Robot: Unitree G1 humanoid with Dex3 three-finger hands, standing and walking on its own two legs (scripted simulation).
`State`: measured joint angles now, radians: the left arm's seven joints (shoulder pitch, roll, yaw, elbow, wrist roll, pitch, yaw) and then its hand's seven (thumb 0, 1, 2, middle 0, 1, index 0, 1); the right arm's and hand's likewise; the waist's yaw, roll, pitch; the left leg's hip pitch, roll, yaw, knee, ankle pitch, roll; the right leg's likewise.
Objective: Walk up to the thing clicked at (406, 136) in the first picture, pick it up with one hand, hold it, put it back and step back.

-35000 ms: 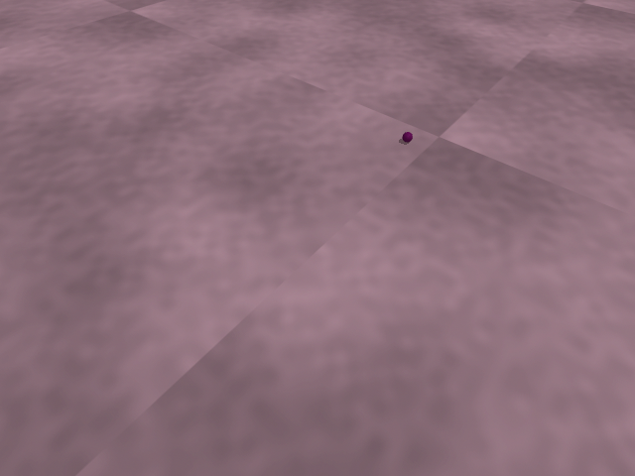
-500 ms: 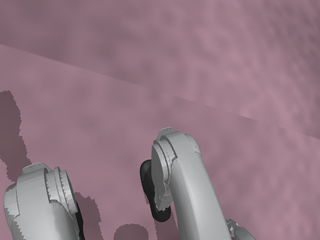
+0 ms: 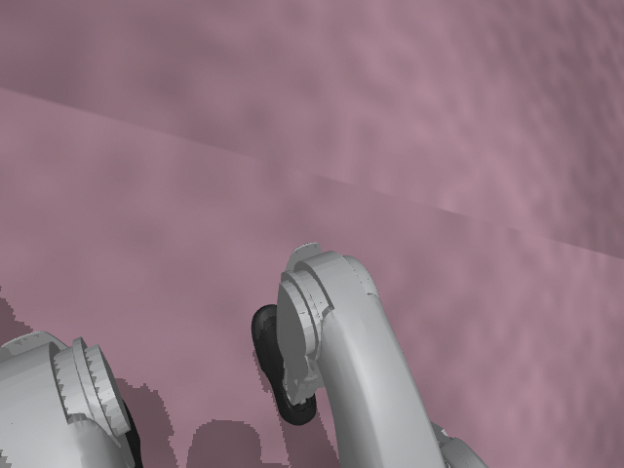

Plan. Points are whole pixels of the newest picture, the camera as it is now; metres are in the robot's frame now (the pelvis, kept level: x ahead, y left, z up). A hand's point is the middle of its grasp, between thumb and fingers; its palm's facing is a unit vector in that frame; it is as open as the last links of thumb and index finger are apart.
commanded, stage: rest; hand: left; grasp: from above
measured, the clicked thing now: out of the picture +0.51 +0.33 -0.25
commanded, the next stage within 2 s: open in 0.76 s
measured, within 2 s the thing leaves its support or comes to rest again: rests again in 0.92 s
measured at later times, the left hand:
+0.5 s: hand out of the picture +0.49 +0.32 -0.24, palm faces -0.46 -0.12 -0.88, open 7.0 cm
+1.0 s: hand out of the picture +0.49 +0.33 -0.25, palm faces -0.45 -0.13 -0.88, open 7.4 cm
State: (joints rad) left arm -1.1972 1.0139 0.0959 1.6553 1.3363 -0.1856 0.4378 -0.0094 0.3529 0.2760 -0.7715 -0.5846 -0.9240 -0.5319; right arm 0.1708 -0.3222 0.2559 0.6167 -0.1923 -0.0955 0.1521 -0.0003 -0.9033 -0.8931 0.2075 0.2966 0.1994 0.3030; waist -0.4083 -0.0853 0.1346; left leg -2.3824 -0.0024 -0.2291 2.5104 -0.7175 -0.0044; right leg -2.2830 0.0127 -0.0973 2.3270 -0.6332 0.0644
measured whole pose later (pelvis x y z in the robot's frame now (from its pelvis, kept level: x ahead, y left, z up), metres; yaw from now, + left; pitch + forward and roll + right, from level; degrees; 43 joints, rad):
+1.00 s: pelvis +0.00 +0.01 -0.01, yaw -3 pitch +30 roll -17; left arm -1.21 1.12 0.09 1.72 1.32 -0.19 0.51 -0.01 0.33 0.33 -0.73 -0.59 -0.85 -0.56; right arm 0.12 -0.36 0.34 0.60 -0.22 -0.17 0.19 0.00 -0.91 -0.90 0.21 0.30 0.20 0.30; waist -0.44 -0.13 0.20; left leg -2.38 0.01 -0.27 2.55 -0.73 0.01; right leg -2.26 0.03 -0.13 2.33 -0.62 0.07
